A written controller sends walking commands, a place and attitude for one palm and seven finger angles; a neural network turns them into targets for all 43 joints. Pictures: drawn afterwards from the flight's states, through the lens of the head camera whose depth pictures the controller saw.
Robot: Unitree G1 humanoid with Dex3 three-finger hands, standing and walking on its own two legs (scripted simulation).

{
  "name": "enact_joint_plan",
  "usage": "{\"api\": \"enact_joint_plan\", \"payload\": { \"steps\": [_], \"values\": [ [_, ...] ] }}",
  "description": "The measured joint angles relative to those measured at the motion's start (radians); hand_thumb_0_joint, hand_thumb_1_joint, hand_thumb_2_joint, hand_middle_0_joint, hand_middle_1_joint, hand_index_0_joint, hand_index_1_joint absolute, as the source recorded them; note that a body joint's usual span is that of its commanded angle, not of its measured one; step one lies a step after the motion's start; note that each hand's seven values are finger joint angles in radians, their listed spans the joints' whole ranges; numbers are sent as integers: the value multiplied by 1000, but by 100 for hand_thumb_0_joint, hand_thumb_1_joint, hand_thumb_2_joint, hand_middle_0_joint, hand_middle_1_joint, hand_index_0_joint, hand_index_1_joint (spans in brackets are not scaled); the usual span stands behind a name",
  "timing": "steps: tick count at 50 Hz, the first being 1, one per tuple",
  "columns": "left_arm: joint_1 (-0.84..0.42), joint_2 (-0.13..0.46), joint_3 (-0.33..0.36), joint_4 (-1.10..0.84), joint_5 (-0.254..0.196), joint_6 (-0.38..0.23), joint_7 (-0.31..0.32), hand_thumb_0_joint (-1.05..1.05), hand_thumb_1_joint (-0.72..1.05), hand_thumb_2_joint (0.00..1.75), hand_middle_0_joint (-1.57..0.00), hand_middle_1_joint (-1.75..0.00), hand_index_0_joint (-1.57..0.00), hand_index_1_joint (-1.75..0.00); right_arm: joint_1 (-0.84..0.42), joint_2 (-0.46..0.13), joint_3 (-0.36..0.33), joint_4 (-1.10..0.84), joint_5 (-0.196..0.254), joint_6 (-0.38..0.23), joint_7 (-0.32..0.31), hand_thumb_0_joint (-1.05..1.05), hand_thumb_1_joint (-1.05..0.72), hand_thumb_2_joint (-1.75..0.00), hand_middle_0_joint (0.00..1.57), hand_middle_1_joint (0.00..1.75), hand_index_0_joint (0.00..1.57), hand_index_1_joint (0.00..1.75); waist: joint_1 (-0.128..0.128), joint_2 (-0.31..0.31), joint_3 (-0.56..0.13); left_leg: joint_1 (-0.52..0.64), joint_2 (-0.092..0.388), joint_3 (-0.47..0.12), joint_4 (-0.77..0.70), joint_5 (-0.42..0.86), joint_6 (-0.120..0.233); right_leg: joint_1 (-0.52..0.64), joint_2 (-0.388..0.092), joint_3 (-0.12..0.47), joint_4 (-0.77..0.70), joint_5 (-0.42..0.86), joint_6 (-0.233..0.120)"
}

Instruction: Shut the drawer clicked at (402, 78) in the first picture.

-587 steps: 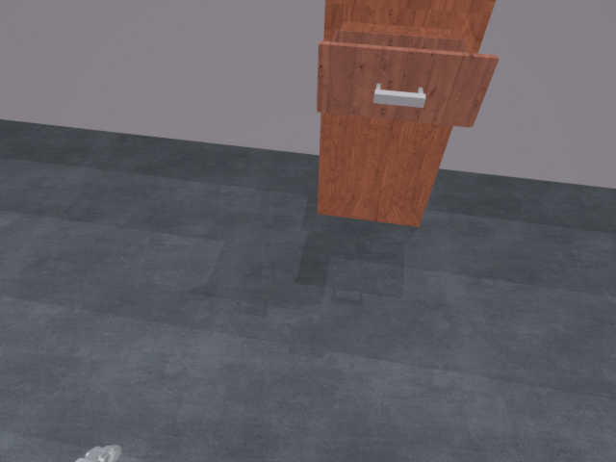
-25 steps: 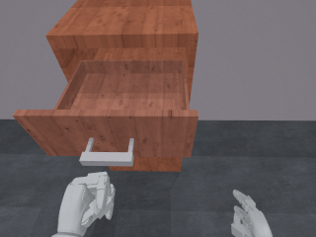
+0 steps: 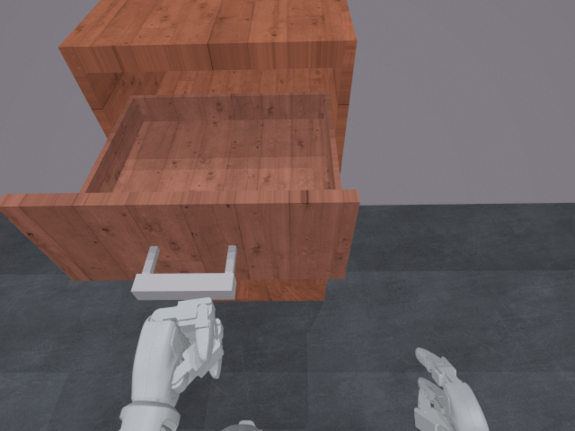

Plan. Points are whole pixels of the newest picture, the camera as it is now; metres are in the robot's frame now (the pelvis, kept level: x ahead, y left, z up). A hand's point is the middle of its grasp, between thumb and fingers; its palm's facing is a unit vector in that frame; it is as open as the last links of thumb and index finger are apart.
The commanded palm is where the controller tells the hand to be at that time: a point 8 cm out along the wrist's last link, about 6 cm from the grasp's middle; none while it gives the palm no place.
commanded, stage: bring the fist close to the handle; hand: left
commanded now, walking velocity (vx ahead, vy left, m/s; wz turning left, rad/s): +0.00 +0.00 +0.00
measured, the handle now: (189, 270) +0.31 +0.14 +0.08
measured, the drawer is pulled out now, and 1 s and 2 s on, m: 0.29 0.27 0.13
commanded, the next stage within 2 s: push the drawer shut in 0.20 s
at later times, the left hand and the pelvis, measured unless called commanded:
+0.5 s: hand (217, 346) +0.21 +0.09 +0.08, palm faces -0.03 -1.00 -0.02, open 3.3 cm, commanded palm +0.20 +0.14 +0.09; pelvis -0.01 +0.00 +0.00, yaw +1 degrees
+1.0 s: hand (217, 315) +0.25 +0.09 +0.08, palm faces -0.06 -1.00 -0.03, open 2.8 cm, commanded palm +0.26 +0.15 +0.09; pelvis -0.02 +0.01 +0.01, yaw +1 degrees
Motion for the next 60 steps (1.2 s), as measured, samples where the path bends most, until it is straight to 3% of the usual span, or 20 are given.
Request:
{"api": "enact_joint_plan", "payload": {
  "steps": [10, 20, 33, 41, 60],
  "values": [
    [35, -3, -20, -8, 10, -19, 0, 2, 90, 90, -140, -160, -140, -160, -1, -8, -4, -10, -1, 8, -1, 1, -90, -90, 20, 30, 20, 30, 1, 0, 4, -1, -1, -3, 0, 3, -2, 0, -1, -3, 1, 0, -2],
    [17, 10, 5, 3, -1, -32, -6, 2, 90, 90, -140, -160, -140, -160, -14, -10, -5, -6, 2, 11, -6, 1, -90, -90, 20, 30, 20, 30, 2, 1, 2, -5, 0, -8, 6, 4, -4, -1, 1, -9, 4, 2, -3],
    [-127, 13, 14, 95, -8, 9, 2, 1, 89, 92, -140, -160, -140, -160, -13, -11, 2, 23, 2, 21, -12, 1, -90, -90, 20, 30, 20, 30, -6, 0, 10, 11, -2, -7, -18, 18, 0, 14, -1, -6, -20, 17, 1],
    [-192, 32, 7, 153, -14, -10, 7, -2, 83, 94, -140, -160, -140, -160, -28, -17, 3, 60, 0, 21, -17, 1, -90, -90, 20, 30, 20, 30, -3, -2, 29, 12, -5, -14, -23, 30, 3, 20, -4, -14, -31, 29, 3],
    [-533, 32, 42, 448, -38, 21, 32, -4, 79, 96, -140, -160, -140, -160, -66, -10, 19, 140, 8, 32, -27, 1, -90, -90, 20, 30, 20, 30, -17, -10, 53, 27, -9, -13, -67, 78, 15, 36, -8, -13, -77, 78, 14]
  ]
}}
